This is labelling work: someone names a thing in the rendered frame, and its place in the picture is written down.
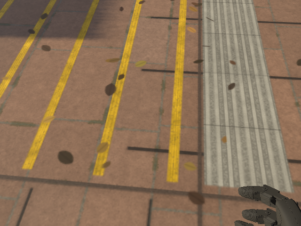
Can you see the right robot hand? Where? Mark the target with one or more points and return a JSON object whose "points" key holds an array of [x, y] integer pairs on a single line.
{"points": [[287, 211]]}

